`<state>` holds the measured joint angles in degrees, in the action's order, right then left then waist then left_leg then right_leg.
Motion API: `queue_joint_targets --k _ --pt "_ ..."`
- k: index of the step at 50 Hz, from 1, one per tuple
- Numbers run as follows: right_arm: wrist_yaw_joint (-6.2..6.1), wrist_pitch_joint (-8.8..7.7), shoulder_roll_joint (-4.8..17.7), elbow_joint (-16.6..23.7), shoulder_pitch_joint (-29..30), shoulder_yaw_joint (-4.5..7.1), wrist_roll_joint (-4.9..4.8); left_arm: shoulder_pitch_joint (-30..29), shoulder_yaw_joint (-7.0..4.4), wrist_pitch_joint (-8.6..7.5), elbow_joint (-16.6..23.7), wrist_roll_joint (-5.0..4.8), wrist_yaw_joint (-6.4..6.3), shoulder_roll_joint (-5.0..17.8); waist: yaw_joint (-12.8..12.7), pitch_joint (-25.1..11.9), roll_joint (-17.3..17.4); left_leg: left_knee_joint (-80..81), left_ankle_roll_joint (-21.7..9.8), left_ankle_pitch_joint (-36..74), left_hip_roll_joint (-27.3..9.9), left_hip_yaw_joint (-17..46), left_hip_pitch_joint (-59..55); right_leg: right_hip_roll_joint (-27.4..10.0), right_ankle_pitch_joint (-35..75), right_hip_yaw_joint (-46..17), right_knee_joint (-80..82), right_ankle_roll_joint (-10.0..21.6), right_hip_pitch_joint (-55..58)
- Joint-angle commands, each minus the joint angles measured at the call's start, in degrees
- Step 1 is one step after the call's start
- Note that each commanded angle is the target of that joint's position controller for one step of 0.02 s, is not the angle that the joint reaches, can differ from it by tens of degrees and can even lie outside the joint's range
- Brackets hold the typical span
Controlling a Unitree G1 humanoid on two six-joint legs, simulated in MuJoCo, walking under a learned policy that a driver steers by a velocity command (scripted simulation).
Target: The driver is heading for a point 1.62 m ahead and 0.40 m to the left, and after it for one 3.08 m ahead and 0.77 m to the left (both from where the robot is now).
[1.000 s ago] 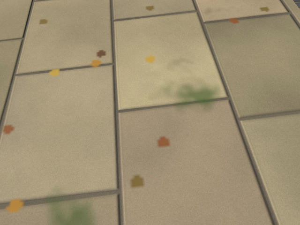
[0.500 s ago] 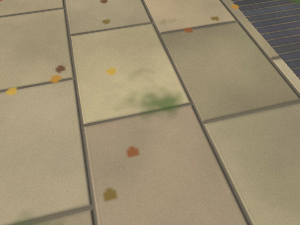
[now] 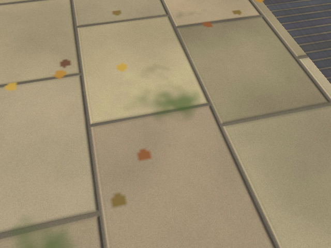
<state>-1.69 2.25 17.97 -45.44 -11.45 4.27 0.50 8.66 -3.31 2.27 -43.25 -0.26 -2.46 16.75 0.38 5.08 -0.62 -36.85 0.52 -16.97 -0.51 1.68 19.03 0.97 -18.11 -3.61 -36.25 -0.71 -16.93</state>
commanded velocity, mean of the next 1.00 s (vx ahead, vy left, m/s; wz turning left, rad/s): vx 0.31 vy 0.00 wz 0.00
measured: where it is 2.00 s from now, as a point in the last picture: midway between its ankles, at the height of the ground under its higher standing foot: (159, 167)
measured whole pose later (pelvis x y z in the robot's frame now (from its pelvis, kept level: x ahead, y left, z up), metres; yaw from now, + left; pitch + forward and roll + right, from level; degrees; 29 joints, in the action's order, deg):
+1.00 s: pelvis +0.24 +0.07 +0.02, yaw -1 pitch +0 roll +2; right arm 1.6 -5.4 14.8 -50.9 -18.3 2.7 0.0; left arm 11.5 -3.2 -4.0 -47.4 -0.7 -0.7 17.2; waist 2.1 1.4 -2.5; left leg -14.3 -4.2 -8.5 4.4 -4.0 6.2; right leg -8.1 -9.8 -2.3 -58.6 0.2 -36.8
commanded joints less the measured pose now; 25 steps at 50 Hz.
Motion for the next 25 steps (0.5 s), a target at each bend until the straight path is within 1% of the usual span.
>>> queue_joint_targets --k 1,2,3,4,5,6,7,8,9,10,11,12,13,14,15,16,17,18,19,20,21,22,23,25 --pt "0.33 -0.69 11.61 3.30 -3.26 2.37 0.95 1.34 -1.95 -0.03 2.06 -0.17 -1.05 6.14 0.53 -7.13 14.36 15.94 -11.97 32.94 -15.14 17.31 -4.31 4.27 -0.44 2.86 -11.57 0.63 -3.80" --pt "0.03 -1.12 10.18 4.03 -2.74 1.37 2.31 0.72 -2.16 0.34 2.09 -0.06 -1.18 5.98 2.35 -8.83 19.02 19.54 -18.76 38.07 -22.39 25.17 -3.92 5.53 -23.07 0.03 -28.92 -1.18 -6.67" --pt "-0.15 -1.52 7.89 4.67 -1.12 0.36 2.57 2.76 -2.77 0.80 0.44 -0.95 -1.11 7.15 1.64 -10.95 11.64 20.10 -18.32 27.26 -20.71 22.67 -2.45 5.55 -22.75 -5.88 -38.05 -0.82 -5.22" --pt "-0.15 -1.86 7.24 5.07 3.16 0.03 1.60 4.74 -2.82 1.31 -0.71 -1.49 -1.07 6.55 -1.12 -9.99 7.97 20.51 -14.68 11.67 -16.59 17.63 -1.27 4.58 -17.26 -5.93 -39.28 -1.04 -5.09" --pt "-0.04 -2.25 6.18 4.48 5.78 -0.34 0.30 7.10 -2.42 1.34 -1.76 -0.70 -0.90 5.24 -3.03 -9.25 7.48 21.90 -11.17 -2.69 -13.18 14.40 -0.95 2.77 -11.95 -3.38 -34.31 -1.60 -4.55" --pt "-0.25 -2.48 4.04 3.40 6.45 -1.09 -0.55 8.40 -1.85 0.91 -2.69 0.10 -0.48 3.55 -3.88 -9.16 9.29 23.09 -8.62 -10.52 -10.94 12.62 -1.80 0.93 -9.19 -0.17 -27.16 -2.65 -3.05" --pt "-0.56 -2.13 4.27 2.42 5.74 -1.08 -1.04 8.04 -1.13 0.21 -2.83 0.17 0.10 2.34 -3.25 -7.90 11.89 24.02 -7.72 -13.05 -9.18 10.90 -2.06 0.85 -9.51 3.85 -20.07 -3.59 -1.42" --pt "-1.02 -1.67 5.57 1.68 3.68 -0.69 -0.99 6.35 -0.86 -0.42 -2.59 -0.18 0.44 2.38 -1.59 -7.10 13.57 24.53 -8.04 -13.34 -9.16 11.13 -2.43 1.37 -11.50 5.75 -14.23 -3.79 0.94" --pt "-1.52 -1.28 6.99 1.05 1.61 -0.23 -1.09 5.02 -0.73 -0.99 -2.20 -0.55 0.65 2.84 -0.45 -6.62 13.83 24.68 -8.53 -13.39 -9.92 12.29 -2.97 1.32 -13.34 5.68 -7.69 -2.88 3.39" --pt "-1.93 -0.97 8.27 0.60 -0.08 0.31 -1.65 5.50 -0.85 -1.41 -2.61 -0.85 0.85 3.72 -0.04 -5.95 13.38 24.73 -8.96 -14.79 -10.67 13.48 -3.10 1.10 -13.13 5.66 -0.66 -1.21 5.79" --pt "-2.20 -0.71 9.05 0.51 -0.64 0.71 -2.57 8.10 -0.90 -1.62 -4.09 -1.00 1.10 4.07 -0.83 -4.75 12.15 24.47 -8.70 -17.60 -10.53 13.67 -1.51 1.02 -8.85 6.76 7.88 1.03 9.42" --pt "-2.31 -0.52 8.46 0.95 -0.05 0.75 -3.17 12.02 -0.77 -1.65 -6.52 -0.89 1.41 3.84 -2.35 -2.43 9.92 23.31 -7.18 -20.05 -8.57 12.05 1.79 1.96 -3.03 8.82 17.00 3.47 13.35" --pt "-2.09 -0.63 6.30 1.71 0.83 0.38 -2.69 16.67 -0.46 -1.77 -9.02 -0.49 1.74 3.11 -3.50 -1.15 4.58 15.90 -5.04 -18.41 -5.41 9.30 7.86 -0.08 -3.16 4.51 22.14 5.45 18.44" --pt "-0.94 -1.47 -0.14 2.44 1.36 -1.12 -1.77 20.53 -0.37 -1.90 -9.96 -0.61 1.51 3.77 -3.80 -3.97 -9.58 -4.30 -2.18 -15.54 -0.45 1.66 19.79 -11.97 -12.10 -10.62 23.52 7.46 26.78" --pt "-0.48 -3.04 2.31 6.39 7.78 -0.28 -2.43 18.62 -1.98 -3.02 -8.34 0.84 2.31 11.59 -5.01 3.25 -13.06 -9.48 -1.84 -9.94 1.43 1.31 31.37 -23.79 -29.26 -29.93 31.11 15.56 15.69" --pt "-0.43 -4.43 5.26 7.14 10.35 0.58 -4.00 14.34 -2.05 -4.76 -7.15 2.14 1.88 11.70 -3.92 8.53 -9.76 -14.43 -2.43 -5.62 -0.94 5.66 32.49 -25.56 -34.00 -34.08 36.34 17.91 10.83" --pt "-0.08 -4.97 6.45 5.67 7.71 1.13 -3.64 9.78 -1.09 -6.21 -6.51 1.55 1.26 8.67 -0.97 10.08 -8.07 -16.70 -2.33 0.33 -1.56 6.97 33.73 -22.37 -25.84 -28.23 35.95 14.84 13.10" --pt "0.26 -5.10 6.22 3.81 5.58 1.34 -2.07 8.85 -0.65 -6.99 -6.20 0.75 1.14 7.01 -0.37 7.22 -7.56 -17.40 -1.96 3.18 -2.23 6.13 33.49 -18.97 -18.50 -21.77 34.70 12.11 16.78" --pt "0.52 -5.32 5.81 3.10 4.91 1.44 -1.08 9.55 -0.48 -7.32 -6.37 0.14 1.16 6.43 -0.54 5.53 -6.55 -18.01 -1.25 6.33 -2.82 4.49 33.49 -17.02 -11.90 -17.05 33.84 10.65 19.27" --pt "0.94 -5.61 4.65 2.86 5.68 1.29 -0.74 12.04 0.03 -7.60 -7.07 -0.09 1.22 4.84 -1.48 3.86 -5.50 -18.91 -0.80 9.58 -3.16 2.76 32.80 -15.48 -5.31 -13.08 32.86 9.85 20.34" --pt "1.41 -5.81 3.04 2.77 6.07 0.97 -0.90 14.83 0.46 -7.64 -8.00 -0.12 1.33 3.57 -2.16 2.39 -5.12 -19.36 -0.32 12.13 -3.35 1.06 31.93 -14.20 -0.80 -10.02 32.15 9.57 20.74" --pt "1.80 -5.94 1.77 2.83 6.64 0.63 -1.19 17.08 0.66 -7.52 -8.76 0.00 1.37 3.10 -2.85 1.71 -5.24 -18.75 0.19 14.06 -3.74 -0.04 31.30 -13.45 2.18 -8.00 31.86 9.65 20.55" --pt "2.09 -6.05 1.03 3.24 7.88 0.32 -1.39 18.48 0.76 -7.29 -9.17 0.16 1.36 3.17 -3.55 1.88 -5.30 -16.99 0.69 15.62 -3.98 -0.89 30.51 -12.91 4.03 -6.48 31.96 9.82 19.67" --pt "2.63 -6.41 0.06 4.71 11.97 -0.37 -1.57 19.88 0.80 -6.87 -9.45 0.42 1.27 4.08 -5.10 3.10 -5.36 -10.71 1.33 18.26 -3.81 -2.38 27.61 -12.29 6.80 -4.32 32.57 10.02 17.32"
Keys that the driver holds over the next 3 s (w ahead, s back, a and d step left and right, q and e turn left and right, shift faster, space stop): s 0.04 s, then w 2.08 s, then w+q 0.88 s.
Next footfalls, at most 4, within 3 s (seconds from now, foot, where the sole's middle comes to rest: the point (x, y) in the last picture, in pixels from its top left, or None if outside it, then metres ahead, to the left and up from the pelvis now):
0.28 right None -0.07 -0.09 -0.76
0.72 left None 0.28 0.16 -0.76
1.28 right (188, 215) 0.59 -0.08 -0.76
1.82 left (133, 154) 0.88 0.16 -0.76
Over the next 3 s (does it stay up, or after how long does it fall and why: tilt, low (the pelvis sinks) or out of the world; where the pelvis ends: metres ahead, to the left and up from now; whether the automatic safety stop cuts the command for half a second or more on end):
stays up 1.30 0.15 0.01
